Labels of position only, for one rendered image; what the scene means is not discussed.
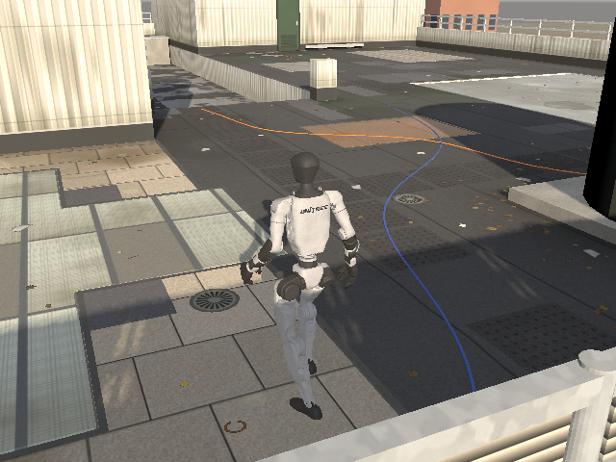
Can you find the robot right hand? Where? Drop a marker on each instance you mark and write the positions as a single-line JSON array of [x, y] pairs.
[[345, 271]]

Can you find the robot torso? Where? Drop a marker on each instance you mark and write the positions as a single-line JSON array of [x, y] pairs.
[[307, 227]]

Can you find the robot left upper arm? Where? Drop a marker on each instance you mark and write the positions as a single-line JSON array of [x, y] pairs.
[[279, 208]]

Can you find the right robot forearm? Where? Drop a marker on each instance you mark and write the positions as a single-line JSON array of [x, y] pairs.
[[350, 250]]

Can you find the left robot shin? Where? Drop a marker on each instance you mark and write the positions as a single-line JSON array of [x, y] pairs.
[[299, 369]]

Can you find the left robot forearm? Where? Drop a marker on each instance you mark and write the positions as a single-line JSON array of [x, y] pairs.
[[261, 258]]

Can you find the robot right upper arm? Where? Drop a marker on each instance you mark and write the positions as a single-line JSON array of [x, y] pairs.
[[341, 215]]

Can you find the robot left hand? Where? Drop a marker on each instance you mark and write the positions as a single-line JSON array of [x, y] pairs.
[[246, 275]]

